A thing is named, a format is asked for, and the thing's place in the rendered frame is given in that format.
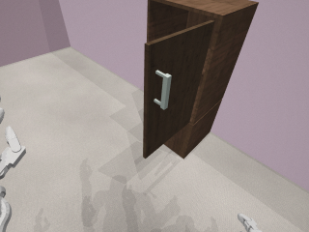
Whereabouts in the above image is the robot left hand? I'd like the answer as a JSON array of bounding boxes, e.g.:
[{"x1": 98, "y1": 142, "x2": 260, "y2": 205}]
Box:
[{"x1": 0, "y1": 96, "x2": 26, "y2": 180}]

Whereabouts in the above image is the robot right hand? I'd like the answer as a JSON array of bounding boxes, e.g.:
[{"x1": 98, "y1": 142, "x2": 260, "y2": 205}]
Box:
[{"x1": 238, "y1": 213, "x2": 262, "y2": 232}]

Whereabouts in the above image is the left robot forearm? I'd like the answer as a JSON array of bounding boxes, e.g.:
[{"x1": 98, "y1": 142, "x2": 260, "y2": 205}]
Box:
[{"x1": 0, "y1": 186, "x2": 13, "y2": 232}]

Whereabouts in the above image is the cupboard door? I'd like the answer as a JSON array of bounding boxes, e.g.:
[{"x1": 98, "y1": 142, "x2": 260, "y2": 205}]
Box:
[{"x1": 143, "y1": 20, "x2": 215, "y2": 159}]

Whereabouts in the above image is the handle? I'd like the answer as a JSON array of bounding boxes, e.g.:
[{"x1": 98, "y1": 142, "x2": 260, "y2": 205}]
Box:
[{"x1": 154, "y1": 70, "x2": 172, "y2": 110}]

